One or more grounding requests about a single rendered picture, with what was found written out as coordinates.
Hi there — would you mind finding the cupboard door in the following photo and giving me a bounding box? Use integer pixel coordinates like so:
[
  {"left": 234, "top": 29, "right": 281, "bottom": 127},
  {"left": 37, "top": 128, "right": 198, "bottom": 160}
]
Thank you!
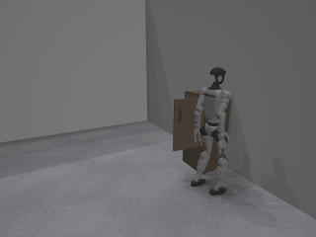
[{"left": 173, "top": 97, "right": 203, "bottom": 151}]

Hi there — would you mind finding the right robot shin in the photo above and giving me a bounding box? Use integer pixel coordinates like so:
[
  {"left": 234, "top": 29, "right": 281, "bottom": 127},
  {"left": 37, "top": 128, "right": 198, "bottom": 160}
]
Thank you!
[{"left": 213, "top": 160, "right": 229, "bottom": 191}]

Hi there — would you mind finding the left robot hand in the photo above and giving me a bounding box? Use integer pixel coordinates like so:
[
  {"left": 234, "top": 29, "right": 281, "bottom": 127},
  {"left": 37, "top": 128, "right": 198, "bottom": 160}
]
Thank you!
[{"left": 193, "top": 128, "right": 201, "bottom": 143}]

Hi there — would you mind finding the left robot forearm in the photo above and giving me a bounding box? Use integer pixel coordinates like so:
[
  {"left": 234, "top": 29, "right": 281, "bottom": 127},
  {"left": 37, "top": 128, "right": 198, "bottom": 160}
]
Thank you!
[{"left": 195, "top": 109, "right": 201, "bottom": 129}]

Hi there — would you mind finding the left robot upper arm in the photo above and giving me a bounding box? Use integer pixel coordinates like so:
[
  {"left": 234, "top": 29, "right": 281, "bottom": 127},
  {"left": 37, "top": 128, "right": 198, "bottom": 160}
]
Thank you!
[{"left": 196, "top": 87, "right": 208, "bottom": 113}]

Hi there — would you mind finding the right robot hand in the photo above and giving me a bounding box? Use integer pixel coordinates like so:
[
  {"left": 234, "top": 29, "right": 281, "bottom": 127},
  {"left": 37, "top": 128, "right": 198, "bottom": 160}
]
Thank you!
[{"left": 216, "top": 139, "right": 227, "bottom": 157}]

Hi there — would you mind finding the right robot forearm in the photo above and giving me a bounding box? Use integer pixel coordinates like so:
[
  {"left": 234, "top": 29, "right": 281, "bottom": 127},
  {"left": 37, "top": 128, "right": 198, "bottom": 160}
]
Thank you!
[{"left": 217, "top": 113, "right": 226, "bottom": 140}]

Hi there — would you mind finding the handle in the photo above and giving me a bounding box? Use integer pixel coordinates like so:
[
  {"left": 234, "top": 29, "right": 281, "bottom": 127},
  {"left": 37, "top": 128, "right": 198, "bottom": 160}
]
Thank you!
[{"left": 178, "top": 108, "right": 182, "bottom": 122}]

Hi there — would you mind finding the right robot upper arm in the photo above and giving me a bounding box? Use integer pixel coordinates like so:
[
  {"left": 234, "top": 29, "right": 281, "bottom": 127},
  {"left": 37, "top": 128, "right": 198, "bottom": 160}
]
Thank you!
[{"left": 216, "top": 90, "right": 232, "bottom": 119}]

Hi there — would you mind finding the robot torso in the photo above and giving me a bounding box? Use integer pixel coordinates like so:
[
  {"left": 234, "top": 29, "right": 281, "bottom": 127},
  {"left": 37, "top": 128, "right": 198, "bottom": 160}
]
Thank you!
[{"left": 203, "top": 86, "right": 223, "bottom": 138}]

